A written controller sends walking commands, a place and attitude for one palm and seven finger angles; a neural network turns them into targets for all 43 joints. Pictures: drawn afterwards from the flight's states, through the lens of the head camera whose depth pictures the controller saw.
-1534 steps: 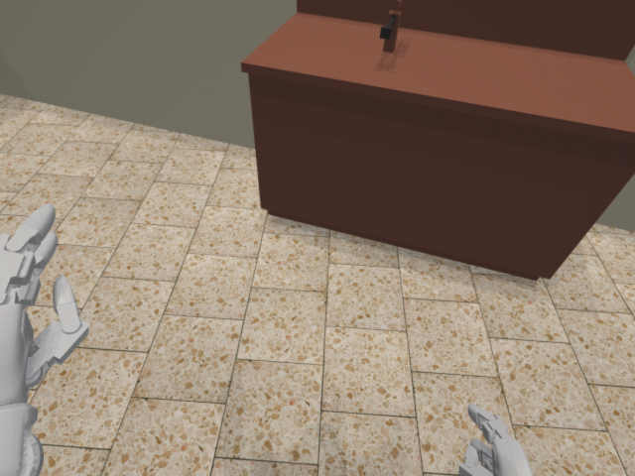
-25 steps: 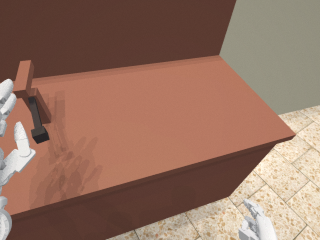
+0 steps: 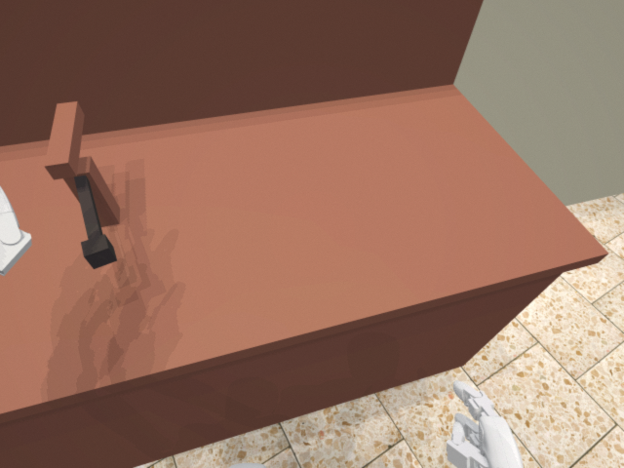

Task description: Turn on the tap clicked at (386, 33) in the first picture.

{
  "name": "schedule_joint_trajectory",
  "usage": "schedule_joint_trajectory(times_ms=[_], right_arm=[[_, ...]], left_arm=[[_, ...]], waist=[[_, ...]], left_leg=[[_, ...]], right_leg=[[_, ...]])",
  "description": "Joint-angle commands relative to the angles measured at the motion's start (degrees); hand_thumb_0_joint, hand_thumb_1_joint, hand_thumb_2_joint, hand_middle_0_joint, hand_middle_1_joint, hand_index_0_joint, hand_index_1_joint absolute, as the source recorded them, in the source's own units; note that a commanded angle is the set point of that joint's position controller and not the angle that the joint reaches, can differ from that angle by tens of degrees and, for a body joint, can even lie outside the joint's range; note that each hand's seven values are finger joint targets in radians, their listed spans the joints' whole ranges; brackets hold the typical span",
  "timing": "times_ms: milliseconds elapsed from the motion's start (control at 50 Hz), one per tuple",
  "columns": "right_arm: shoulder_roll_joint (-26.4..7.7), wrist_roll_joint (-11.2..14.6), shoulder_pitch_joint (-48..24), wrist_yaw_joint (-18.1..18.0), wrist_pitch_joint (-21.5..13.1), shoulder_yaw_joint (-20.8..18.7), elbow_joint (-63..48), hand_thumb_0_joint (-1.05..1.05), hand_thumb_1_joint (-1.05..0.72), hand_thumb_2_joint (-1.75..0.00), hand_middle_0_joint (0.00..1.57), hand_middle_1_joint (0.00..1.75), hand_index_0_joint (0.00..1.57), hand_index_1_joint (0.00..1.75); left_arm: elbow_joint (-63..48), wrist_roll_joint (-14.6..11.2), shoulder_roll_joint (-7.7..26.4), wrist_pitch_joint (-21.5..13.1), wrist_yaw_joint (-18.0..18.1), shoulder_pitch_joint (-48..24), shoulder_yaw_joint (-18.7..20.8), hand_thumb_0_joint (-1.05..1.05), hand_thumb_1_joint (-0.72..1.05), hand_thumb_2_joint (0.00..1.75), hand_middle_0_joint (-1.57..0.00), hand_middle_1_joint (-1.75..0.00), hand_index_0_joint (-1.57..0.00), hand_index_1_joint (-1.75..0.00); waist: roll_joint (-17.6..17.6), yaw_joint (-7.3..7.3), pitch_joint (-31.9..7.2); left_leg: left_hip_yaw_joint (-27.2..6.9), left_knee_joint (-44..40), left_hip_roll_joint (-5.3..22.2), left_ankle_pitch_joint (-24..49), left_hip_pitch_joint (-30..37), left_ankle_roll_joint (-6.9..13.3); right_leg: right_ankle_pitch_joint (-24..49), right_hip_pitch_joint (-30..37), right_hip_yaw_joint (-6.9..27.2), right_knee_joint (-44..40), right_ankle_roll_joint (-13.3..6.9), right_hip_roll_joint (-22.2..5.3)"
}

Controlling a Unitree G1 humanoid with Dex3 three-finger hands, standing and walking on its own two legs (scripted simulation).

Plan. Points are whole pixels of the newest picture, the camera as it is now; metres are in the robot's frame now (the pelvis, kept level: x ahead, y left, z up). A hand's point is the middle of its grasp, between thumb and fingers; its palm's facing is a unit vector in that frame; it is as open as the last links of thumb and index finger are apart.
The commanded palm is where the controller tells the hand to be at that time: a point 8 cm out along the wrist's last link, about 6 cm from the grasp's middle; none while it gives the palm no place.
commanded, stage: come to a stop and stand still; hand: left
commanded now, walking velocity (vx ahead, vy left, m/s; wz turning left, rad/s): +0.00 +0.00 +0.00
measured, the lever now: (99, 251) +0.32 +0.32 +0.07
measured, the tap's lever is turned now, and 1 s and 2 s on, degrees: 12 12 12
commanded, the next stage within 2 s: look again from close up in 1.34 s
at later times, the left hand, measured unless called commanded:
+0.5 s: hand (18, 279) +0.22 +0.30 +0.17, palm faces +0.43 -0.84 -0.34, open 7.4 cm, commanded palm +0.16 +0.33 +0.18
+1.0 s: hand (46, 269) +0.24 +0.30 +0.16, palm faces +0.38 -0.84 -0.38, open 7.4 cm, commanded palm +0.18 +0.33 +0.18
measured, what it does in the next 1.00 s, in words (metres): shifts its weight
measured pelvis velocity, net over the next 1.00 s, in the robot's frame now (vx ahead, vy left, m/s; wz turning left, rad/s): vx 0.03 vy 0.04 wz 0.03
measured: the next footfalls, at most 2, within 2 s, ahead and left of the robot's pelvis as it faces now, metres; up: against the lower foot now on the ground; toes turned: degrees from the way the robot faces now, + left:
none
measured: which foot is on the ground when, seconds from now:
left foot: down 0.00-1.00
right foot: down 0.00-1.00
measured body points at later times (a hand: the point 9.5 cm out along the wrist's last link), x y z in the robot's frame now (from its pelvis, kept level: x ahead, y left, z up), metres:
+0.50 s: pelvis +0.01 +0.05 +0.00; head +0.02 +0.07 +0.45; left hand +0.19 +0.35 +0.19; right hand +0.18 -0.16 -0.07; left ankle +0.04 +0.11 -0.74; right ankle +0.02 -0.09 -0.74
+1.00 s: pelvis +0.03 +0.04 +0.00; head +0.05 +0.06 +0.45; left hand +0.21 +0.34 +0.18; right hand +0.21 -0.18 -0.06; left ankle +0.04 +0.11 -0.74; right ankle +0.02 -0.09 -0.74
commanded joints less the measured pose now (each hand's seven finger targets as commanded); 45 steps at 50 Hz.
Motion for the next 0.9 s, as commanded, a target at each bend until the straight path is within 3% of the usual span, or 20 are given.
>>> schedule_joint_trajectory(times_ms=[0,20,80,100,120,160,200,240,260,300,340,420,480,600,620,700,720,800,820,880], right_arm=[[-6.23,1.68,-4.60,1.49,-4.69,-2.89,-9.98,0.00,-0.90,-0.90,0.20,0.30,0.20,0.30],[-6.87,1.35,-4.29,1.56,-4.60,-2.97,-10.68,0.00,-0.90,-0.90,0.20,0.30,0.20,0.30],[-7.36,0.82,-4.60,0.38,-4.57,-2.79,-11.33,0.00,-0.90,-0.90,0.20,0.30,0.20,0.30],[-7.45,1.03,-5.80,-0.23,-3.98,-2.64,-10.96,0.00,-0.90,-0.90,0.20,0.30,0.20,0.30],[-7.30,0.66,-5.11,-0.77,-3.82,-2.60,-11.39,0.00,-0.90,-0.90,0.20,0.30,0.20,0.30],[-7.35,0.44,-4.50,-1.54,-4.25,-2.60,-11.80,0.00,-0.90,-0.90,0.20,0.30,0.20,0.30],[-7.48,0.49,-5.16,-1.91,-4.76,-2.28,-11.23,0.00,-0.90,-0.90,0.20,0.30,0.20,0.30],[-7.28,0.45,-3.43,-1.71,-5.80,-2.32,-11.09,0.00,-0.90,-0.90,0.20,0.30,0.20,0.30],[-7.28,0.37,-2.90,-1.48,-6.39,-2.38,-10.78,0.00,-0.90,-0.90,0.20,0.30,0.20,0.30],[-6.73,0.63,-3.17,-0.90,-7.39,-2.05,-10.07,0.00,-0.90,-0.90,0.20,0.30,0.20,0.30],[-7.30,0.33,-1.45,-0.43,-7.66,-2.37,-9.47,0.00,-0.90,-0.90,0.20,0.30,0.20,0.30],[-7.88,0.15,-1.50,0.14,-6.99,-2.43,-8.31,0.00,-0.90,-0.90,0.20,0.30,0.20,0.30],[-7.53,0.06,-1.90,-0.05,-6.63,-2.55,-8.69,0.00,-0.90,-0.90,0.20,0.30,0.20,0.30],[-6.56,-0.02,-4.16,-0.31,-5.90,-1.86,-9.88,0.00,-0.90,-0.90,0.20,0.30,0.20,0.30],[-6.63,-0.54,-3.65,-0.26,-5.56,-1.65,-10.04,0.00,-0.90,-0.90,0.20,0.30,0.20,0.30],[-6.61,0.00,-3.66,0.07,-5.38,-2.27,-10.52,0.00,-0.90,-0.90,0.20,0.30,0.20,0.30],[-6.85,-0.45,-2.67,0.24,-4.86,-1.98,-10.31,0.00,-0.90,-0.90,0.20,0.30,0.20,0.30],[-7.19,0.43,-2.96,0.02,-3.70,-2.65,-10.56,0.00,-0.90,-0.90,0.20,0.30,0.20,0.30],[-7.54,-0.03,-2.20,0.07,-3.19,-2.48,-10.38,0.00,-0.90,-0.90,0.20,0.30,0.20,0.30],[-7.61,0.36,-2.34,-0.46,-2.79,-3.02,-10.76,0.00,-0.90,-0.90,0.20,0.30,0.20,0.30]], left_arm=[[-15.24,-1.02,-3.33,-3.84,-0.82,12.77,-7.85,0.00,0.90,0.90,-0.20,-0.30,-0.20,-0.30],[-18.24,-0.55,-2.09,-3.89,-0.74,13.58,-7.51,0.00,0.90,0.90,-0.20,-0.30,-0.20,-0.30],[-20.36,-0.02,5.89,-4.28,0.39,14.37,0.40,0.00,0.90,0.90,-0.20,-0.30,-0.20,-0.30],[-21.63,0.09,10.32,-4.24,1.24,14.67,5.29,0.00,0.90,0.90,-0.20,-0.30,-0.20,-0.30],[-20.79,-0.30,8.10,-4.57,1.04,13.77,4.27,0.00,0.90,0.90,-0.20,-0.30,-0.20,-0.30],[-23.05,-0.52,8.06,-5.50,1.26,10.57,4.81,0.00,0.90,0.90,-0.20,-0.30,-0.20,-0.30],[-25.06,0.21,9.17,-6.19,1.66,7.19,5.47,0.00,0.90,0.90,-0.20,-0.30,-0.20,-0.30],[-23.99,0.83,6.90,-6.94,1.35,4.91,3.22,0.00,0.90,0.90,-0.20,-0.30,-0.20,-0.30],[-22.83,1.04,6.46,-7.02,1.22,4.87,2.91,0.00,0.90,0.90,-0.20,-0.30,-0.20,-0.30],[-21.50,1.10,3.66,-6.86,0.87,6.78,0.54,0.00,0.90,0.90,-0.20,-0.30,-0.20,-0.30],[-19.91,1.22,1.97,-6.63,0.52,8.79,-1.71,0.00,0.90,0.90,-0.20,-0.30,-0.20,-0.30],[-16.08,1.69,-0.98,-5.64,0.08,9.55,-4.37,0.00,0.90,0.90,-0.20,-0.30,-0.20,-0.30],[-17.03,1.84,1.30,-5.67,0.19,6.62,-2.68,0.00,0.90,0.90,-0.20,-0.30,-0.20,-0.30],[-24.60,1.52,5.33,-5.95,0.64,4.40,0.80,0.00,0.90,0.90,-0.20,-0.30,-0.20,-0.30],[-24.15,0.93,3.09,-6.10,0.17,6.15,-1.11,0.00,0.90,0.90,-0.20,-0.30,-0.20,-0.30],[-26.37,0.75,4.27,-5.89,0.51,10.76,0.84,0.00,0.90,0.90,-0.20,-0.30,-0.20,-0.30],[-23.91,0.16,2.33,-5.82,-0.03,12.86,-0.80,0.00,0.90,0.90,-0.20,-0.30,-0.20,-0.30],[-22.12,0.04,3.29,-4.87,0.32,14.97,1.19,0.00,0.90,0.90,-0.20,-0.30,-0.20,-0.30],[-19.88,-0.38,1.47,-4.80,-0.24,15.96,-0.71,0.00,0.90,0.90,-0.20,-0.30,-0.20,-0.30],[-20.98,-0.50,3.39,-4.61,-0.14,14.20,0.46,0.00,0.90,0.90,-0.20,-0.30,-0.20,-0.30]], waist=[[3.79,-1.25,-14.75],[1.59,-1.26,-13.64],[-7.16,-1.81,-8.69],[-6.21,-1.93,-8.07],[-6.49,-2.72,-7.26],[0.52,-3.23,-5.51],[10.49,-2.95,-5.04],[14.59,-2.67,-7.04],[14.53,-2.53,-7.48],[10.09,-2.62,-8.96],[5.27,-2.95,-8.59],[2.15,-3.39,-6.52],[1.82,-3.46,-6.98],[7.11,-3.21,-11.22],[7.12,-3.06,-11.67],[8.17,-3.24,-14.59],[6.49,-3.16,-14.02],[5.37,-3.62,-13.53],[4.09,-3.56,-13.20],[3.98,-3.64,-13.14]], left_leg=[[-4.25,-3.81,2.90,8.95,9.16,1.96],[-5.23,-4.71,3.66,5.35,6.41,2.33],[-5.74,-5.52,1.75,-9.64,1.46,1.25],[-5.63,-5.29,1.37,-9.87,3.04,1.09],[-6.19,-5.32,1.28,-11.49,2.58,1.40],[-7.59,-7.65,1.66,-13.36,2.00,1.48],[-9.69,-12.60,3.92,-18.19,-0.47,2.05],[-11.11,-15.73,5.92,-22.91,-5.45,3.23],[-10.74,-15.31,5.99,-22.12,-5.53,3.21],[-9.62,-12.26,5.28,-15.29,-0.14,2.69],[-10.16,-11.20,4.92,-14.63,-0.09,2.48],[-10.60,-11.92,4.72,-11.79,0.77,1.43],[-9.96,-10.76,4.41,-6.61,2.58,0.77],[-9.25,-9.20,3.75,6.20,7.52,-0.93],[-9.04,-9.08,3.74,7.90,7.35,-0.70],[-8.25,-5.68,3.58,20.83,11.61,-2.18],[-8.49,-6.21,3.85,20.91,10.94,-1.94],[-8.05,-5.29,3.78,22.07,10.58,-2.59],[-7.97,-5.67,3.77,20.54,9.89,-1.98],[-8.16,-5.54,3.76,17.34,9.01,-1.61]], right_leg=[[9.97,5.50,8.13,-1.84,3.69,-6.82],[5.61,5.65,7.23,-2.27,3.63,-6.32],[-9.18,1.86,8.70,-8.15,1.76,-6.56],[-12.10,-0.60,8.64,-9.14,1.24,-6.56],[-14.73,-2.07,8.47,-9.68,0.89,-7.06],[-15.24,-2.97,9.03,-8.52,0.47,-6.08],[-10.96,-0.04,6.80,-3.99,0.87,-3.95],[-6.27,7.32,4.26,2.03,1.05,-2.84],[-4.87,8.40,4.11,2.45,0.97,-2.95],[-2.03,6.62,4.53,-0.60,1.00,-3.47],[-1.99,5.95,5.44,-2.81,1.16,-3.96],[-1.13,3.32,5.36,-4.05,1.41,-3.34],[1.09,3.34,6.25,-4.25,1.14,-4.12],[6.53,5.81,4.73,-2.15,0.82,-3.75],[7.00,6.27,4.13,-2.52,0.93,-3.59],[10.94,6.78,3.69,-1.75,0.56,-3.91],[9.64,6.42,3.04,-2.50,0.87,-3.69],[12.47,7.04,3.39,-3.10,0.71,-4.30],[12.14,6.76,3.17,-3.77,0.88,-4.14],[13.01,7.76,4.37,-4.19,0.71,-5.08]])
